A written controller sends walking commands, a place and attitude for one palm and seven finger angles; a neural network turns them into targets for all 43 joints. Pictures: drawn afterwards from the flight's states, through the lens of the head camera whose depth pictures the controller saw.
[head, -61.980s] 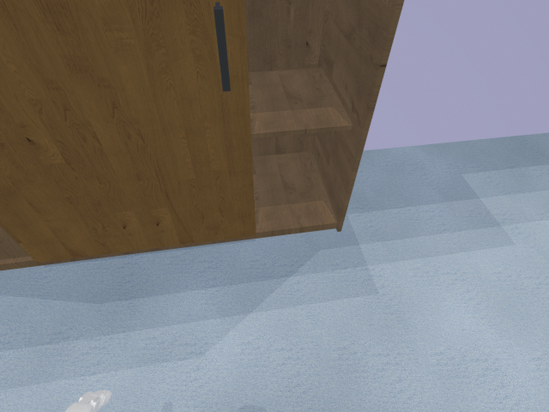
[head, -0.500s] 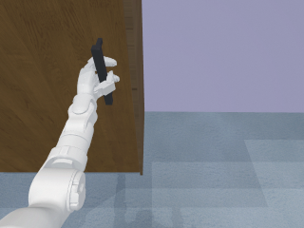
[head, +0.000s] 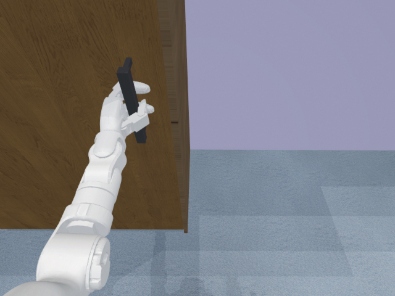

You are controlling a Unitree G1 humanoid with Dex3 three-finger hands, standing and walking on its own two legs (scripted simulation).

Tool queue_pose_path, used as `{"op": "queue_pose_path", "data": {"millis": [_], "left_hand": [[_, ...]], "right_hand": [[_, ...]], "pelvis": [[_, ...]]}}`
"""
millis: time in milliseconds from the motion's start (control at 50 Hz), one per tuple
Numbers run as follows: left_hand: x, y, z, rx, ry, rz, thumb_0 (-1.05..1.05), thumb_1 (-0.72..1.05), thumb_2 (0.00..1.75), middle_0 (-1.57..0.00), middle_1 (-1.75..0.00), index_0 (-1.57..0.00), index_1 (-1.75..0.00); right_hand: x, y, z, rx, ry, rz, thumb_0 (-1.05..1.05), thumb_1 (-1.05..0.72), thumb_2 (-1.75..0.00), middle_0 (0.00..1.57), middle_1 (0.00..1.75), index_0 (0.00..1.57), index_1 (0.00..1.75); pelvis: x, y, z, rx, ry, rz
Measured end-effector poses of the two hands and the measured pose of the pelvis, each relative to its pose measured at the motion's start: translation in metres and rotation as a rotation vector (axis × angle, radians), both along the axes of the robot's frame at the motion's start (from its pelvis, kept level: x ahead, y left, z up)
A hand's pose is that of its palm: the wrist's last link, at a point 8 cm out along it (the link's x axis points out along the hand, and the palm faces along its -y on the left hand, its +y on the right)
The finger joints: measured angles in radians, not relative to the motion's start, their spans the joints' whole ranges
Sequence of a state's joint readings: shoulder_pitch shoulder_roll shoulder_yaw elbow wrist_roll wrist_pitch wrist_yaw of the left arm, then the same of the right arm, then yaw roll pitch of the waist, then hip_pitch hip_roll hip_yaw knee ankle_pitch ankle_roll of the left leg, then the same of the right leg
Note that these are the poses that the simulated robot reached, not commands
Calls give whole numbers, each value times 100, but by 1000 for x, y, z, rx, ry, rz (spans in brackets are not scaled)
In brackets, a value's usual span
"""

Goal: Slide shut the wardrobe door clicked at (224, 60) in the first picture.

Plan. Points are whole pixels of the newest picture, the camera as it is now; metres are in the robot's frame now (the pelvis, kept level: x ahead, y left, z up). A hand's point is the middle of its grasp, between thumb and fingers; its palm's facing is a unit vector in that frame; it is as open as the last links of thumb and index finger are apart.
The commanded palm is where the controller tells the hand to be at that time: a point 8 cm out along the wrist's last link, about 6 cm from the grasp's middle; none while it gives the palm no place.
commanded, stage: grip the handle and tug to test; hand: left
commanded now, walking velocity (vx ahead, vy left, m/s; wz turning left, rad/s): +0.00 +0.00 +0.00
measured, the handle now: (135, 104) +0.49 +0.13 +0.13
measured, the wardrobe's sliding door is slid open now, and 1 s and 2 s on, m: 0.00 0.00 0.00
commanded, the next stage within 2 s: tug the door sideways, standing still in 0.12 s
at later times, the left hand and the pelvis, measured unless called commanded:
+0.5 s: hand (142, 118) +0.44 +0.10 +0.14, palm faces +0.01 -1.00 -0.01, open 5.5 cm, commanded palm +0.41 +0.13 +0.13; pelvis +0.02 +0.00 +0.00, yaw +3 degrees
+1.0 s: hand (144, 119) +0.44 +0.10 +0.13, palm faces +0.04 -1.00 -0.04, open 5.8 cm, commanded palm +0.41 +0.09 +0.13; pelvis +0.00 +0.01 +0.00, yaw +4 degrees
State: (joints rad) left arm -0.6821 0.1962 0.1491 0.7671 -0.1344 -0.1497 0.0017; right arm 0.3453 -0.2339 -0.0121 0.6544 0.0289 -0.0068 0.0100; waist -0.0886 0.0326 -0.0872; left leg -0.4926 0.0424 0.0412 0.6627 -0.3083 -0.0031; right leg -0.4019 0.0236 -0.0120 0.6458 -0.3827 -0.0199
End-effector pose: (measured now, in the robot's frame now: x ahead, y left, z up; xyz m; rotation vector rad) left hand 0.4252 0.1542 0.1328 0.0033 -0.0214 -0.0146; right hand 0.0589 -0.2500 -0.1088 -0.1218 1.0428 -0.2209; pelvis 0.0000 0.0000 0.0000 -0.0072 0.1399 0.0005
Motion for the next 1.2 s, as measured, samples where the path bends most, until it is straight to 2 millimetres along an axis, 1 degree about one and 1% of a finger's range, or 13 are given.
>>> {"op": "queue_pose_path", "data": {"millis": [120,280,380,480,540,600,700,840,940,1060,1200], "left_hand": [[-4,2,0,-12,-13,-9,1,78,80,-36,-140,-36,-140],[-10,4,1,-5,-11,-21,1,77,78,-34,-140,-33,-140],[-9,4,2,-6,-1,-13,2,75,81,-37,-140,-36,-140],[-10,3,3,0,13,16,2,74,83,-38,-140,-37,-140],[-11,1,3,5,16,31,2,74,84,-37,-140,-36,-140],[-11,0,3,8,17,43,2,75,84,-36,-140,-35,-140],[-12,-1,4,16,17,54,1,77,82,-34,-140,-32,-140],[-13,-3,3,30,8,62,1,79,82,-32,-140,-27,-140],[-13,-3,3,38,1,58,0,79,81,-33,-140,-26,-140],[-13,-2,3,42,-3,52,0,79,81,-34,-140,-26,-140],[-13,-2,3,43,-6,48,0,78,82,-34,-140,-26,-140]], "right_hand": [[18,-1,6,6,-38,-8,1,-90,-90,20,30,20,30],[55,-1,14,3,-89,11,1,-90,-90,20,30,20,30],[75,1,13,-14,-76,64,1,-90,-90,20,30,20,30],[84,8,10,-9,-68,107,1,-90,-90,20,30,20,30],[84,13,7,3,-68,120,1,-90,-90,20,30,20,30],[78,17,5,15,-62,128,1,-90,-90,20,30,20,30],[62,22,0,30,-33,132,1,-90,-90,20,30,20,30],[37,23,-7,34,19,133,1,-90,-90,20,30,20,30],[25,22,-9,28,39,131,1,-90,-90,20,30,20,30],[22,22,-9,22,33,133,1,-90,-90,20,30,20,30],[27,25,-8,21,7,148,1,-90,-90,20,30,20,30]], "pelvis": [[13,-1,3,5,-6,-15],[30,-1,6,6,-18,-13],[30,-1,5,3,-21,20],[25,0,4,1,-14,43],[22,1,3,3,-13,50],[19,1,3,2,-15,55],[13,2,1,-1,-18,62],[6,4,-1,-6,-16,70],[2,6,-2,-8,-12,72],[-1,8,-2,-10,-11,72],[-2,10,-3,-11,-7,73]]}}
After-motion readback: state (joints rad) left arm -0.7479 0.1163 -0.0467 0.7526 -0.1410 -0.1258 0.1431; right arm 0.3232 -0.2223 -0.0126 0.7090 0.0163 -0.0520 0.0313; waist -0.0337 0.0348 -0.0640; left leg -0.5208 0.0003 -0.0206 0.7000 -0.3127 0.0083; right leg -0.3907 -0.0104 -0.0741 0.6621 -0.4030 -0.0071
